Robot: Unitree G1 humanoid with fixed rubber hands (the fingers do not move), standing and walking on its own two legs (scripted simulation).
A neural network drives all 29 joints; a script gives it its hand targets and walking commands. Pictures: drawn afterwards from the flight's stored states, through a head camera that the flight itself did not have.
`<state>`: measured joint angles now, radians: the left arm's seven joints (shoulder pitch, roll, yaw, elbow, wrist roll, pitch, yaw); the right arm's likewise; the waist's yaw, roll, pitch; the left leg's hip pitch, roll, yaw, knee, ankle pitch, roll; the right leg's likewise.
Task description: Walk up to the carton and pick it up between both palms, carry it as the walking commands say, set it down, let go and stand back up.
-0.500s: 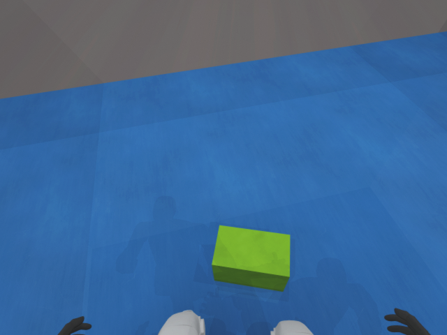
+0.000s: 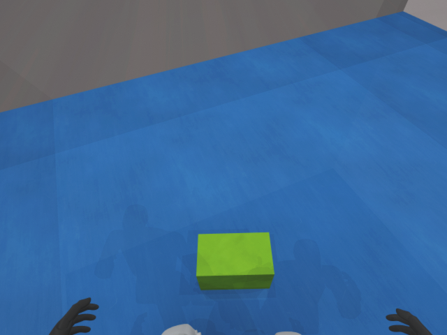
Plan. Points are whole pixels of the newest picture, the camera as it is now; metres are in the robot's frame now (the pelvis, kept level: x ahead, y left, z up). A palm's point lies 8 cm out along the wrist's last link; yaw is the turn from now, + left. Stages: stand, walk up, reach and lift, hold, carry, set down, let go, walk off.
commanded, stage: walk up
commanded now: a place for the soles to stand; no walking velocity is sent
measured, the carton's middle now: (234, 261) +0.47 +0.01 -0.65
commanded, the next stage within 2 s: reach and lift in 1.08 s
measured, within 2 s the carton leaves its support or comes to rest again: neither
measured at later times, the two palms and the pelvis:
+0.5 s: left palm (66, 331) +0.13 +0.30 -0.06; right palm out of the picture +0.12 -0.32 -0.06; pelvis +0.01 -0.01 +0.00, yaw -1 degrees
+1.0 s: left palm (67, 329) +0.13 +0.30 -0.06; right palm out of the picture +0.10 -0.32 -0.06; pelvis +0.00 -0.01 +0.00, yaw -2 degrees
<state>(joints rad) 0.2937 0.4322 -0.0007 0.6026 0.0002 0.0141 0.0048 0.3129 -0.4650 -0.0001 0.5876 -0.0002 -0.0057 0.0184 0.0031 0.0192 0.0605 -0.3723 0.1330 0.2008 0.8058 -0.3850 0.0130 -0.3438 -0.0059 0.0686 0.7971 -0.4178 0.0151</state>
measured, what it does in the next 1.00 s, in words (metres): stands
